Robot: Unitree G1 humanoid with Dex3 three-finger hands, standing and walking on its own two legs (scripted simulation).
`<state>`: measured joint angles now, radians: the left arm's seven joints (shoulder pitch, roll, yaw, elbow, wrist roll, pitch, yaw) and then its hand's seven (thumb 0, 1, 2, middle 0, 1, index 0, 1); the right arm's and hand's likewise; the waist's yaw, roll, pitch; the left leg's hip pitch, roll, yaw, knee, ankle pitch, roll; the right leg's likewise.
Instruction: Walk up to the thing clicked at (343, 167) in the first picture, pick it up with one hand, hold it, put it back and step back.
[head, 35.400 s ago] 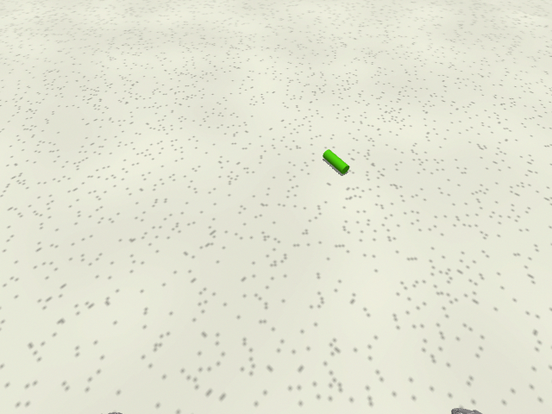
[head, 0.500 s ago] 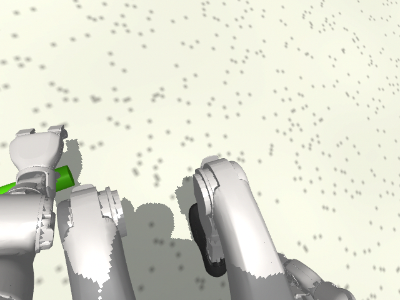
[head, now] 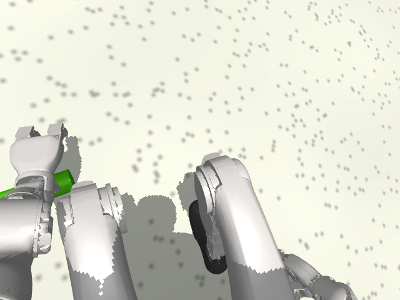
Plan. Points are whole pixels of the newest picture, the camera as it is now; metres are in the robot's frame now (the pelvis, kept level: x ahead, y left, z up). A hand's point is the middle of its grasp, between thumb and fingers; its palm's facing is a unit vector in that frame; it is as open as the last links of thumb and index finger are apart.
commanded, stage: withdraw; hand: left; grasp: from above
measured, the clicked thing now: (36, 192) +0.33 +0.28 -0.28
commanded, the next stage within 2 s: home in 0.92 s
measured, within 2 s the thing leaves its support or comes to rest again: neither
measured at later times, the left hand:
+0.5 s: hand (5, 145) +0.40 +0.26 -0.09, palm faces -0.29 -0.02 -0.96, open 13.9 cm
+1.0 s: hand (51, 174) +0.35 +0.22 -0.15, palm faces -0.45 -0.03 -0.89, open 13.9 cm
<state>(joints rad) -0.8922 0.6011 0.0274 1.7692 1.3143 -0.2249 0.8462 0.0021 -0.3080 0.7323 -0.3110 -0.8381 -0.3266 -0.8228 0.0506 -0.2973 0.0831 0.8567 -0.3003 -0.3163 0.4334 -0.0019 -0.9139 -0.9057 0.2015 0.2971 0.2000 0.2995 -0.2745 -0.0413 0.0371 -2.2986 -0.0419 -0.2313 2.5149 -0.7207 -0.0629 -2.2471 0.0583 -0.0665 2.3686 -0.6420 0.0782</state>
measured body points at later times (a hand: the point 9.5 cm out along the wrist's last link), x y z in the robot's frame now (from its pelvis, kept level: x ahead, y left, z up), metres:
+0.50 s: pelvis +0.01 +0.00 +0.06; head +0.19 +0.03 +0.47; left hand +0.41 +0.26 -0.03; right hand +0.12 -0.26 -0.08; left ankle +0.07 +0.13 -0.27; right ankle +0.12 -0.13 -0.27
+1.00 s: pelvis -0.01 -0.03 +0.04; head +0.19 +0.03 +0.43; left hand +0.37 +0.22 -0.10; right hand +0.13 -0.31 -0.08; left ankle +0.07 +0.13 -0.27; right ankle +0.12 -0.13 -0.27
